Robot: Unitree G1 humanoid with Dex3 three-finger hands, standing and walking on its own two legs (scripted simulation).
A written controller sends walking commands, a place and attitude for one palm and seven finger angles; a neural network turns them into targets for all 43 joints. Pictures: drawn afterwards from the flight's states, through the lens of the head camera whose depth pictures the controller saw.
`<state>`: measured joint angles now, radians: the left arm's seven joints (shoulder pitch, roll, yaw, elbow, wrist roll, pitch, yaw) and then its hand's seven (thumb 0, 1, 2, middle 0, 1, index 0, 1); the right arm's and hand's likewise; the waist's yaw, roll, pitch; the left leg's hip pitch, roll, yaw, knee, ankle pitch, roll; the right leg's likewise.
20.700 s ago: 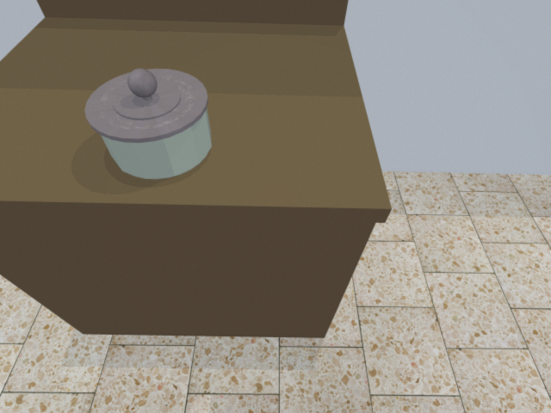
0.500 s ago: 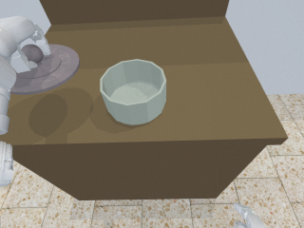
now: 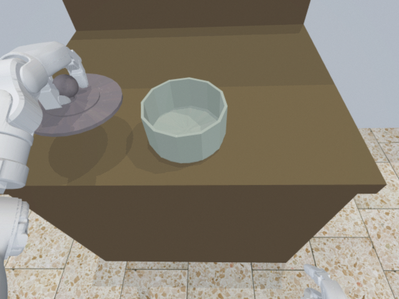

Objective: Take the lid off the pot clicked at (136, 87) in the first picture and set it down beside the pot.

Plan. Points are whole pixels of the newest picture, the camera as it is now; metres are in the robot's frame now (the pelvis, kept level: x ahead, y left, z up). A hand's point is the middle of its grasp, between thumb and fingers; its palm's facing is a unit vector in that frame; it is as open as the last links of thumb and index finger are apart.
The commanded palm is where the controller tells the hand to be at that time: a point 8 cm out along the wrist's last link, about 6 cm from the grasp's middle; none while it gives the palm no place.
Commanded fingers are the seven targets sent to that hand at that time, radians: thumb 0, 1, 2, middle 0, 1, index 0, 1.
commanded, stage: lower the lid onto the table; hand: left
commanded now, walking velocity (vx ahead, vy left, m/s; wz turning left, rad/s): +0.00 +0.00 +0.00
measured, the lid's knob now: (65, 86) +0.46 +0.27 +0.19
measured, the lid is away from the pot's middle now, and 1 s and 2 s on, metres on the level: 0.22 0.23 0.22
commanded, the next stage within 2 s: open the fingers wide in 1.48 s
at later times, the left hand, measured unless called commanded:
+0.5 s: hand (58, 110) +0.42 +0.28 +0.16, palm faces -0.35 -0.10 -0.93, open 7.5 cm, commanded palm +0.42 +0.28 +0.24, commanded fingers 0.00 0.56 1.16 -1.13 -0.95 -0.92 -0.88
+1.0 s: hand (71, 118) +0.44 +0.28 +0.12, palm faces -0.44 -0.09 -0.89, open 7.5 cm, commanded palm +0.44 +0.29 +0.21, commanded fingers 0.00 0.56 1.16 -1.13 -0.95 -0.92 -0.88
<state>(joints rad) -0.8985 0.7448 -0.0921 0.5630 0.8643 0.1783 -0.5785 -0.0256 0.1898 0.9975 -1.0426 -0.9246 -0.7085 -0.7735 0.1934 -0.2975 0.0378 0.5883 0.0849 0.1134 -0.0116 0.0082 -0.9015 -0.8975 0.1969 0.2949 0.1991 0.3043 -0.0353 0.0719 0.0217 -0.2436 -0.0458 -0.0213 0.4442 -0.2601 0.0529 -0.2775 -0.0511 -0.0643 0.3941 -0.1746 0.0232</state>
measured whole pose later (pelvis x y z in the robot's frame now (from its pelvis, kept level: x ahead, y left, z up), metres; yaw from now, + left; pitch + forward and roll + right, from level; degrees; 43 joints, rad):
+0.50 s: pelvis +0.00 +0.00 +0.00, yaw +0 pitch +3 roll -1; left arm -0.83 0.76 -0.06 0.65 0.85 0.11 -0.56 -0.03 0.19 0.99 -1.04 -0.93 -0.70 -0.77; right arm 0.23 -0.31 0.02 0.61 0.08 0.12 -0.02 0.01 -0.90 -0.90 0.20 0.29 0.20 0.30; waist -0.05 0.07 0.03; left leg -0.25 -0.04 -0.02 0.45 -0.27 0.05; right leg -0.27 -0.04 -0.06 0.39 -0.17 0.02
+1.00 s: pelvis +0.01 +0.00 +0.00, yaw -1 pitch +5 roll -1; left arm -0.87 0.74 -0.08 0.81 0.88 0.03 -0.52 -0.03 0.20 0.99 -1.04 -0.93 -0.70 -0.77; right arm 0.25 -0.30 0.02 0.64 0.07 0.10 -0.04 0.01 -0.90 -0.90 0.20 0.30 0.20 0.30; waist -0.08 0.05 0.03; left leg -0.27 -0.04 -0.02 0.46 -0.28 0.06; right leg -0.29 -0.04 -0.06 0.39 -0.18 0.03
